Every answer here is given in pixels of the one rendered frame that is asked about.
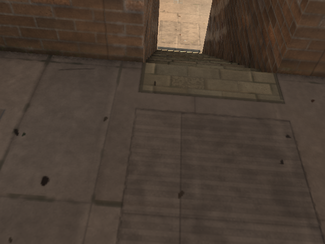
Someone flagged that stairs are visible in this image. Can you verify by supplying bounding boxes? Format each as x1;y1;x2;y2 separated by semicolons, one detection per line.
146;49;261;72

